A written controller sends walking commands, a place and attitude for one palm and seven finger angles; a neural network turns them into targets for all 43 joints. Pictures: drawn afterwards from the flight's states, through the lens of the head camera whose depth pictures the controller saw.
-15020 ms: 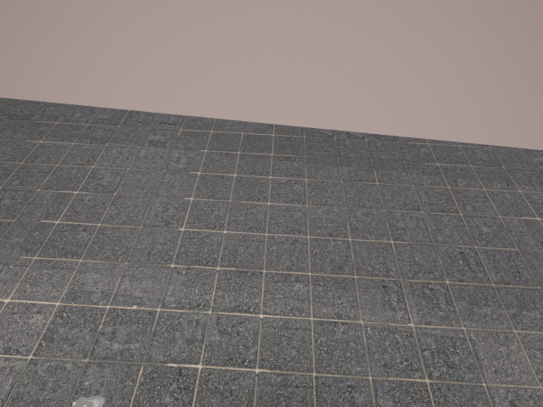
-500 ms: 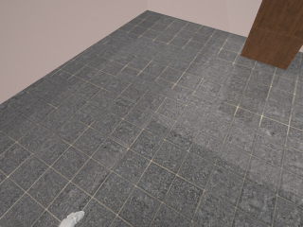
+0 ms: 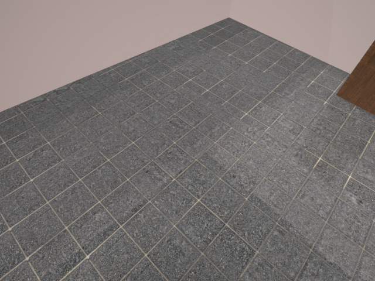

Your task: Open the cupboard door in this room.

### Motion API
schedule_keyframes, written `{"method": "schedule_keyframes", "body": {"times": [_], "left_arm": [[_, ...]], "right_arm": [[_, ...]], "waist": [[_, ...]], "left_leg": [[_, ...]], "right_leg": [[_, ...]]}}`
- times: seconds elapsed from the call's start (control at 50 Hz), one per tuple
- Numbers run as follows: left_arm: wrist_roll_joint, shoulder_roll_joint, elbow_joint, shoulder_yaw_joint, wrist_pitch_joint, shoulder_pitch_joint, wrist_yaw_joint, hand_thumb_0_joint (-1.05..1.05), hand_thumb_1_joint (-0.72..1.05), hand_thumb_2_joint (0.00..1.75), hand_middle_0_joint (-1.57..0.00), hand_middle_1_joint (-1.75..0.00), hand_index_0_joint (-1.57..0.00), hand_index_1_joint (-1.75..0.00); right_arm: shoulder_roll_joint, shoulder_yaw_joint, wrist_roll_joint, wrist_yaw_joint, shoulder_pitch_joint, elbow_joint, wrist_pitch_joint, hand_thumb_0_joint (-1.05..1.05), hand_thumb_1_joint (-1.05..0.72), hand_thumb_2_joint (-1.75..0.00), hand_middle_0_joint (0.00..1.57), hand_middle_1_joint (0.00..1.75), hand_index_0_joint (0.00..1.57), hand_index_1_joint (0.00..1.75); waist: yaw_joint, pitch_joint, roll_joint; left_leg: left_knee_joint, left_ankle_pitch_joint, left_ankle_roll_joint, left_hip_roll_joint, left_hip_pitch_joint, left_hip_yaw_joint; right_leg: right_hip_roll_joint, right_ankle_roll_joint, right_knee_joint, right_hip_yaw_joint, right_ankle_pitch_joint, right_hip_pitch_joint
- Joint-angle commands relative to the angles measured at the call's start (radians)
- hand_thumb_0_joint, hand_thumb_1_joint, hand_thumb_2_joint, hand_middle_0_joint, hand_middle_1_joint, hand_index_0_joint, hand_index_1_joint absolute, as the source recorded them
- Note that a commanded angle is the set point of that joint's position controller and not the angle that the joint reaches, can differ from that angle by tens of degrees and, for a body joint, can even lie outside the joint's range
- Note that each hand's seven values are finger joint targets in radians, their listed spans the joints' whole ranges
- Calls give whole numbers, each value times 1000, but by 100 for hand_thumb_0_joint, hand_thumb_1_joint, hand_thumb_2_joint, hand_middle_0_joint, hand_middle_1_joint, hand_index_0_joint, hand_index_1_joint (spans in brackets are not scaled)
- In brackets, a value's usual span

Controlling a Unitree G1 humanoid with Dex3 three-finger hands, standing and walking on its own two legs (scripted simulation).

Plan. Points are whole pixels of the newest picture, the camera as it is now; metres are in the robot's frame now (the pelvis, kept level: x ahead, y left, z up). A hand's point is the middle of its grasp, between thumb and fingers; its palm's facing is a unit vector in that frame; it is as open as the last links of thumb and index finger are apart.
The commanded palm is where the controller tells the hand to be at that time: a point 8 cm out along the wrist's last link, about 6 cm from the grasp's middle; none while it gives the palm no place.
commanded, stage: turn or walk to find it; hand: left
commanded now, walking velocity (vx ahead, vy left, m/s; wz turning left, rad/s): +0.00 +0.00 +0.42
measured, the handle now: out of the picture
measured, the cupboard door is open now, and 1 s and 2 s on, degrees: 0 0 0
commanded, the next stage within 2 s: none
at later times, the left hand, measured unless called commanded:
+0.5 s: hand out of the picture -0.01 +0.19 -0.17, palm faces +0.23 -0.95 -0.22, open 7.4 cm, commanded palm none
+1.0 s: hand out of the picture -0.03 +0.19 -0.15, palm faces +0.40 -0.87 -0.29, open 7.4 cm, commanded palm none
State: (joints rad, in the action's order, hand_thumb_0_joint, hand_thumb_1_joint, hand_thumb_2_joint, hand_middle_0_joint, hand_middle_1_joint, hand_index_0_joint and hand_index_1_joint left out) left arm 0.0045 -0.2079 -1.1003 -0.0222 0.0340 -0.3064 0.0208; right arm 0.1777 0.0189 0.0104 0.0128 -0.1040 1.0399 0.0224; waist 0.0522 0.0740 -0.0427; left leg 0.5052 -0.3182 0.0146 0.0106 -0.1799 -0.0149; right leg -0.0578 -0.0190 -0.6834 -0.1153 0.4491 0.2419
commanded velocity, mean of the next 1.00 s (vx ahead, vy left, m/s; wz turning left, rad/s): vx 0.00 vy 0.00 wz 0.42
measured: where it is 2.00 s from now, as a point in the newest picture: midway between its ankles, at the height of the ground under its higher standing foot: outside the picture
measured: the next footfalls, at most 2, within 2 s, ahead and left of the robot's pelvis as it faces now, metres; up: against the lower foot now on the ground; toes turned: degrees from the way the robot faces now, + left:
right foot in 0.18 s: +0.03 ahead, -0.13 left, +0.00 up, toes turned -2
left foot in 0.54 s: -0.02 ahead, +0.13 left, +0.00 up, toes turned +19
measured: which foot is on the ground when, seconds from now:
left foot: down 0.00-0.20, up 0.22-0.52, down 0.54-0.94, up 0.96-1.00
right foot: up 0.00-0.16, down 0.18-0.54, up 0.56-0.92, down 0.94-1.00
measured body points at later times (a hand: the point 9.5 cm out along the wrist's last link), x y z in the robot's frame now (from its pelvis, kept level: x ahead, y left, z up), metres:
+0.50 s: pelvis -0.03 -0.01 +0.00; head +0.00 +0.00 +0.45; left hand -0.03 +0.24 -0.15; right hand +0.09 -0.26 -0.14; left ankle -0.06 +0.11 -0.71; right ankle -0.01 -0.13 -0.73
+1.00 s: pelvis -0.04 -0.04 +0.00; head -0.01 -0.06 +0.44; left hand -0.06 +0.23 -0.12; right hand +0.10 -0.24 -0.17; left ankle -0.07 +0.10 -0.71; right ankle -0.01 -0.13 -0.73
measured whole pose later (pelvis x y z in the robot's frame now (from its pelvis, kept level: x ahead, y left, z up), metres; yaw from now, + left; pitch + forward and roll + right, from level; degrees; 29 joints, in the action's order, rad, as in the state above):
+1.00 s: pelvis -0.04 -0.04 +0.00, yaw +24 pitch +0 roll +1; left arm 0.01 -0.19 -0.92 -0.04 0.01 -0.16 0.01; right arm 0.22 0.07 0.02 -0.01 -0.21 0.97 0.07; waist -0.03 0.06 0.06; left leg 0.75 -0.40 0.02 -0.03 -0.40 0.06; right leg -0.04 0.02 -0.59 -0.09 0.33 0.25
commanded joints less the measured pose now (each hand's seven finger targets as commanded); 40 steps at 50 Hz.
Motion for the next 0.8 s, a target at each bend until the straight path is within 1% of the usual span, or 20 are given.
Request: {"method": "schedule_keyframes", "body": {"times": [0.0, 0.06, 0.12, 0.14, 0.16, 0.18, 0.2, 0.22, 0.26, 0.32, 0.4, 0.44, 0.48, 0.5, 0.52, 0.54, 0.58, 0.6, 0.66, 0.78], "left_arm": [[4, -72, 92, -24, -18, 52, 3, 0, 90, 90, -20, -30, -20, -30], [4, -64, 92, -28, -21, 27, -2, 0, 90, 90, -20, -30, -20, -30], [6, -74, 87, -34, -32, -40, 0, 0, 90, 90, -20, -30, -20, -30], [13, -113, 88, -41, -40, -61, 4, 0, 90, 90, -20, -30, -20, -30], [23, -195, 98, -60, -44, -57, 11, 0, 90, 90, -20, -30, -20, -30], [22, -234, 117, -70, -43, -65, 8, 0, 90, 90, -20, -30, -20, -30], [20, -216, 130, -71, -41, -40, 12, 0, 90, 90, -20, -30, -20, -30], [21, -191, 144, -65, -39, 14, 12, 0, 90, 90, -20, -30, -20, -30], [23, -163, 178, -57, -39, 100, 14, 0, 90, 90, -20, -30, -20, -30], [28, -182, 186, -57, -43, 66, 13, 0, 90, 90, -20, -30, -20, -30], [30, -224, 177, -72, -38, 40, 11, 0, 90, 90, -20, -30, -20, -30], [26, -231, 180, -75, -34, 59, 10, 0, 90, 90, -20, -30, -20, -30], [14, -217, 183, -74, -24, 72, 6, 0, 90, 90, -20, -30, -20, -30], [7, -174, 204, -70, -14, 56, 1, 0, 90, 90, -20, -30, -20, -30], [5, -109, 242, -49, -10, 92, -4, 0, 90, 90, -20, -30, -20, -30], [14, -118, 255, -44, 2, 159, 2, 0, 90, 90, -20, -30, -20, -30], [13, -119, 238, -56, 3, 191, -6, 0, 90, 90, -20, -30, -20, -30], [14, -116, 221, -57, 1, 163, -11, 0, 90, 90, -20, -30, -20, -30], [10, -105, 203, -50, -4, 132, -15, 0, 90, 90, -20, -30, -20, -30], [6, -83, 228, -43, -7, 168, -7, 0, 90, 90, -20, -30, -20, -30]], "right_arm": [[205, 52, 8, 21, -45, -33, -13, 0, -90, -90, 20, 30, 20, 30], [210, 63, 8, 15, -28, -53, -8, 0, -90, -90, 20, 30, 20, 30], [201, 71, 3, 7, -16, -73, -4, 0, -90, -90, 20, 30, 20, 30], [173, 69, -3, 3, -21, -83, -6, 0, -90, -90, 20, 30, 20, 30], [117, 60, -7, -5, -33, -107, -5, 0, -90, -90, 20, 30, 20, 30], [127, 67, -2, -7, 9, -128, 8, 0, -90, -90, 20, 30, 20, 30], [144, 75, 4, -8, 33, -131, 20, 0, -90, -90, 20, 30, 20, 30], [136, 76, 3, -13, 27, -124, 22, 0, -90, -90, 20, 30, 20, 30], [112, 72, 4, -24, -38, -99, 25, 0, -90, -90, 20, 30, 20, 30], [103, 61, 2, -29, -28, -110, 23, 0, -90, -90, 20, 30, 20, 30], [97, 49, -2, -30, 7, -135, 13, 0, -90, -90, 20, 30, 20, 30], [103, 48, -2, -29, -41, -132, 6, 0, -90, -90, 20, 30, 20, 30], [132, 55, 3, -30, -105, -121, -4, 0, -90, -90, 20, 30, 20, 30], [213, 71, 8, -28, -135, -127, -15, 0, -90, -90, 20, 30, 20, 30], [301, 92, 13, -22, -188, -127, -14, 0, -90, -90, 20, 30, 20, 30], [308, 96, 12, -13, -214, -107, -12, 0, -90, -90, 20, 30, 20, 30], [255, 82, 15, -1, -128, -123, -11, 0, -90, -90, 20, 30, 20, 30], [225, 71, 16, 0, -82, -133, -13, 0, -90, -90, 20, 30, 20, 30], [216, 68, 11, 2, -89, -134, -21, 0, -90, -90, 20, 30, 20, 30], [223, 83, 16, -2, -133, -126, -9, 0, -90, -90, 20, 30, 20, 30]], "waist": [[-57, -57, 246], [-47, -73, 207], [-14, -95, 169], [-6, -111, 69], [-8, -102, -165], [26, -70, -261], [24, -12, -230], [-6, 32, -153], [-54, 6, -93], [-27, -34, -136], [-2, -60, -141], [-24, -94, -131], [-61, -115, -54], [-76, -136, 155], [-103, -115, 384], [-131, -120, 323], [-93, -57, 281], [-66, -51, 248], [-62, -104, 195], [-91, -123, 186]], "left_leg": [[-134, 691, -197, 267, 99, 240], [-119, 608, -166, 220, 46, 211], [-46, 454, -109, 157, -51, 197], [35, 325, -64, 105, -137, 159], [186, 76, -7, -7, -293, 43], [402, -243, 8, -34, -312, 27], [553, -249, 0, 1, -325, 79], [639, -201, -1, 15, -343, 79], [649, -143, 15, 29, -315, 45], [513, -146, 36, 24, -291, -9], [326, -153, 35, 28, -238, -54], [180, -80, 32, 23, -178, -83], [-38, 114, 17, 35, -9, -79], [-123, 271, -46, 178, 105, 141], [-201, 504, -172, 386, 123, 396], [-231, 364, -219, 404, 45, 418], [-233, 219, -196, 317, -34, 341], [-223, 235, -176, 273, -45, 279], [-191, 374, -168, 228, 24, 208], [-162, 417, -189, 233, 57, 274]], "right_leg": [[-27, -29, -150, 62, 89, 165], [-5, -36, -52, 39, 16, 99], [1, -43, 197, 18, -197, -60], [-67, -27, 287, 83, -299, -158], [-256, 41, 343, 270, -380, -237], [-400, 146, 413, 375, -374, -128], [-402, 180, 442, 388, -292, -16], [-371, 182, 430, 330, -300, 19], [-308, 146, 374, 169, -396, 12], [-290, 142, 338, 90, -524, -70], [-317, 157, 289, 70, -599, -114], [-309, 134, 233, 39, -606, -134], [-273, 58, 120, -21, -480, -36], [-176, -9, -43, -66, -261, 129], [-63, -63, -239, -65, 184, 294], [-62, -49, -365, 34, 200, 277], [-69, -44, -441, 92, 73, 313], [-64, -47, -437, 92, 14, 296], [-41, -54, -359, 83, -19, 262], [-5, -55, -170, 79, 21, 205]]}}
